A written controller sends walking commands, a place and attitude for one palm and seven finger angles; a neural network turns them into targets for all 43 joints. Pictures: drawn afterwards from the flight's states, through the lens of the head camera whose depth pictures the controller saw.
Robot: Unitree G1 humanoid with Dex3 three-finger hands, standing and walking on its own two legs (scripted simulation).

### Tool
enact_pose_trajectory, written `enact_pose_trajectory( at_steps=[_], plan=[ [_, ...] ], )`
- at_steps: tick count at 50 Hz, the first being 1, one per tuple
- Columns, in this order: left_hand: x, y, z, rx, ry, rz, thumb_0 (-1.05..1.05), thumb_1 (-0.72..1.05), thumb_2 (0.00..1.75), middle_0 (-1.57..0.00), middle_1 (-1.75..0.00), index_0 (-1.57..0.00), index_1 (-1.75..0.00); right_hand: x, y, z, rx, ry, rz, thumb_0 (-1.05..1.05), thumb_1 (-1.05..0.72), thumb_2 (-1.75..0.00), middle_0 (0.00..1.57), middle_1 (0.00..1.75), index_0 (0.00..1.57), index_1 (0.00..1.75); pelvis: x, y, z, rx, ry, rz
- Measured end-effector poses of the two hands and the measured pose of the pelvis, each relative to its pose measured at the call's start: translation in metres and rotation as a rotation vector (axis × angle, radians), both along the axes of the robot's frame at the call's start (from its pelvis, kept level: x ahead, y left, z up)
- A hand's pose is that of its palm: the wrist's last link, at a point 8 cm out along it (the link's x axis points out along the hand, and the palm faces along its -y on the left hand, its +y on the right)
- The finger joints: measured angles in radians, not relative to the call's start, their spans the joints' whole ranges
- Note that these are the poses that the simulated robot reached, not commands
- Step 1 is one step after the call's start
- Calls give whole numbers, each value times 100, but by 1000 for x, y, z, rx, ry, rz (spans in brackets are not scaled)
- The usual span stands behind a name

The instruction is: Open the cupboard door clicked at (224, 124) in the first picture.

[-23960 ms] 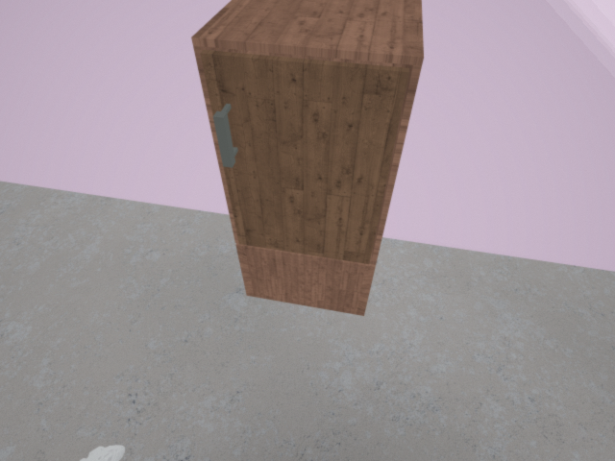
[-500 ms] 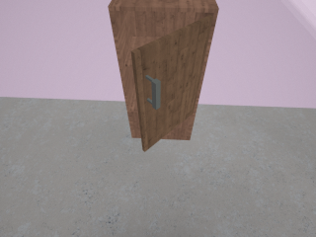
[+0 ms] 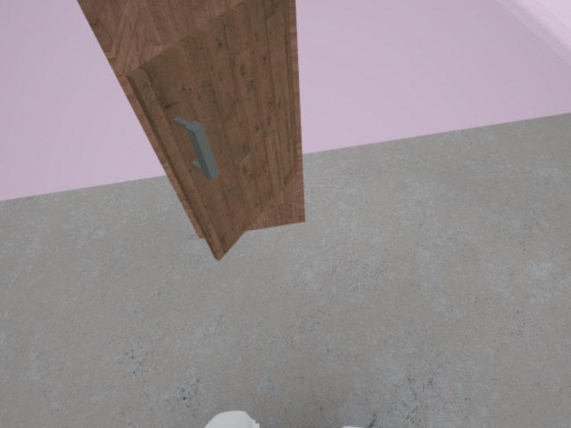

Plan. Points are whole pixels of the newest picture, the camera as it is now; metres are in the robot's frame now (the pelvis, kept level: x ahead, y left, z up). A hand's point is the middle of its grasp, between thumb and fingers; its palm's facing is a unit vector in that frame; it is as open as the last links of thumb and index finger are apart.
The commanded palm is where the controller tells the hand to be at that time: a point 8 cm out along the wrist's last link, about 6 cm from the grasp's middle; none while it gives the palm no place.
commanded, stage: walk to a spot facing it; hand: left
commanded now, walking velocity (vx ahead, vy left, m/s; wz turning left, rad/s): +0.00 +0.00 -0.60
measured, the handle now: (196, 148) +0.59 +0.23 +0.01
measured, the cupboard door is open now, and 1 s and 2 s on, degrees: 47 47 47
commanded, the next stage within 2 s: none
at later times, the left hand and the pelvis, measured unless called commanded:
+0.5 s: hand out of the picture +0.12 +0.22 -0.16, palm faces -0.20 -0.95 -0.24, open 7.4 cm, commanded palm none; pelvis +0.02 +0.03 +0.01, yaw -17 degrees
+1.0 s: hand (244, 368) +0.22 +0.10 -0.14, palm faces -0.58 -0.77 -0.27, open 7.4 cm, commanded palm none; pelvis +0.02 -0.01 +0.01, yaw -37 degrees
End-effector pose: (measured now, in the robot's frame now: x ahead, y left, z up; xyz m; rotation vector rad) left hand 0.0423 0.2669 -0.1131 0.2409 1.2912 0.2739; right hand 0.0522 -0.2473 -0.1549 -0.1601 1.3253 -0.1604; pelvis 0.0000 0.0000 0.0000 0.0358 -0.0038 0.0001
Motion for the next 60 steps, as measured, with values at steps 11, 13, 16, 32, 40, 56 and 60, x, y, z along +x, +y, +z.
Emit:
enact_pose_trajectory(
  at_steps=[11, 13, 16, 32, 40, 56, 60],
  plan=[
    [26, -28, 11, -34, 34, -118, 1, 91, 89, -21, -30, -21, -30, 43, -22, 37, -27, -166, -96, 0, -91, -90, 20, 30, 20, 30, 9, -7, 21, 17, 34, -148],
    [31, -28, 10, -43, 36, -137, 1, 91, 89, -21, -30, -21, -30, 48, -20, 41, -33, -187, -111, 0, -91, -90, 20, 30, 20, 30, 10, -5, 21, 13, 35, -172],
    [38, -25, 6, -56, 39, -165, 1, 90, 89, -21, -30, -21, -30, 52, -16, 47, -42, -214, -131, 0, -91, -90, 20, 30, 20, 30, 12, 0, 21, 8, 36, -206],
    [139, -3, -5, -80, -26, -397, 1, 91, 89, -20, -30, -20, -30, -43, 19, 50, -106, -94, -289, 0, -90, -90, 20, 30, 20, 30, 24, 27, 16, -48, 40, -390],
    [190, -64, -3, -47, -76, -613, 1, 91, 89, -20, -30, -20, -30, -126, 7, 17, -57, -11, -499, 0, -90, -90, 21, 30, 20, 30, 21, 1, -3, -23, 31, -524],
    [216, -136, -10, -139, -45, -782, 1, 90, 89, -21, -30, -21, -30, -129, 0, 42, -113, -109, -683, 0, -91, -90, 20, 30, 20, 30, 43, -9, 8, -12, 41, -711],
    [238, -152, -12, -161, -21, -833, 1, 91, 89, -21, -30, -21, -30, -136, 17, 45, -123, -97, -733, 0, -91, -90, 20, 30, 20, 30, 57, -16, 9, -31, 49, -760]
  ],
)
